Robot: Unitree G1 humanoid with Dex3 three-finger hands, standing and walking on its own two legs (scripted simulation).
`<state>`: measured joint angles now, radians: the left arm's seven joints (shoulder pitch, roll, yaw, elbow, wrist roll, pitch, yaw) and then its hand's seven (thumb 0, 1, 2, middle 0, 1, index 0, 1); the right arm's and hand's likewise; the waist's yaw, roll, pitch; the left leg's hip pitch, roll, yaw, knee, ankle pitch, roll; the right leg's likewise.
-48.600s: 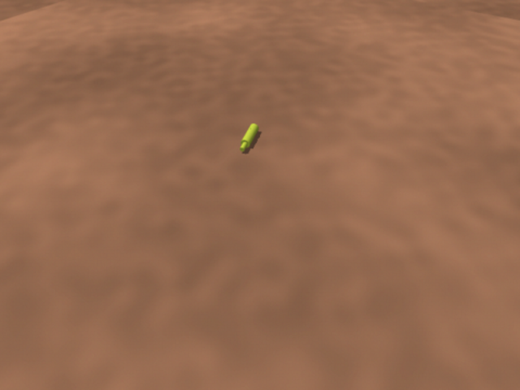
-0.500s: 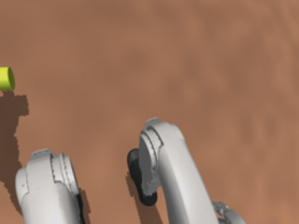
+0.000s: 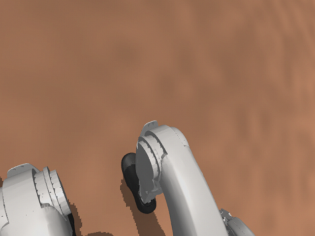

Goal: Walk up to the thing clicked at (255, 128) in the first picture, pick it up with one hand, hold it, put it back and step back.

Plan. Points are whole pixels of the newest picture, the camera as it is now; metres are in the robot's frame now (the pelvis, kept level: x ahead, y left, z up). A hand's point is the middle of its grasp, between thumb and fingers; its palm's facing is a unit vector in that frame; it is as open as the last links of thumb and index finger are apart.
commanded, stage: rest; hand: left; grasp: from above
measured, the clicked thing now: out of the picture +0.49 +0.35 -0.26
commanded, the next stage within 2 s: open in 0.64 s
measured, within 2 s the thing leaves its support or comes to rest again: rests again in 1.04 s
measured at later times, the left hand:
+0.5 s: hand out of the picture +0.48 +0.31 -0.26, palm faces -0.49 -0.06 -0.87, open 8.8 cm
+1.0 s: hand out of the picture +0.49 +0.32 -0.25, palm faces -0.45 -0.05 -0.89, open 10.2 cm
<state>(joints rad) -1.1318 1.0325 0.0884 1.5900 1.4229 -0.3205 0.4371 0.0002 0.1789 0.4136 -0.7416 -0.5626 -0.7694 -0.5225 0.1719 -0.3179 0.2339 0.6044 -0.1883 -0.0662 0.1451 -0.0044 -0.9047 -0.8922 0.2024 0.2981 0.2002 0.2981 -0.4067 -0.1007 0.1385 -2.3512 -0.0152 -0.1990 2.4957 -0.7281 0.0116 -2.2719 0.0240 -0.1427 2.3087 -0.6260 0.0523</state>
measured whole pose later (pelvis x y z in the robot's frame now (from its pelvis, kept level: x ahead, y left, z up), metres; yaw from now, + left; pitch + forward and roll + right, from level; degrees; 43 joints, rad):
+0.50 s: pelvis +0.00 +0.00 -0.01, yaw -2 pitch +30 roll -15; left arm -1.12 1.10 0.10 1.62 1.41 -0.30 0.47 0.00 0.19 0.43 -0.71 -0.59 -0.74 -0.55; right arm 0.14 -0.35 0.29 0.56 -0.21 -0.11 0.14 0.00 -0.90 -0.89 0.20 0.30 0.20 0.30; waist -0.43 -0.14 0.18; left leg -2.35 -0.01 -0.23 2.53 -0.73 0.02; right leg -2.26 0.04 -0.17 2.31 -0.61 0.06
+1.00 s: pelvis -0.01 +0.00 -0.01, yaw -3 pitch +29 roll -16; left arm -1.14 1.13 0.07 1.65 1.40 -0.30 0.51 0.00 0.06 0.57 -0.51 -0.70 -0.54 -0.66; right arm 0.12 -0.35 0.32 0.58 -0.22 -0.12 0.14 0.00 -0.90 -0.89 0.20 0.30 0.20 0.30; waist -0.43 -0.14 0.18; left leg -2.35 0.00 -0.24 2.54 -0.73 0.02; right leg -2.26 0.05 -0.18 2.31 -0.60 0.06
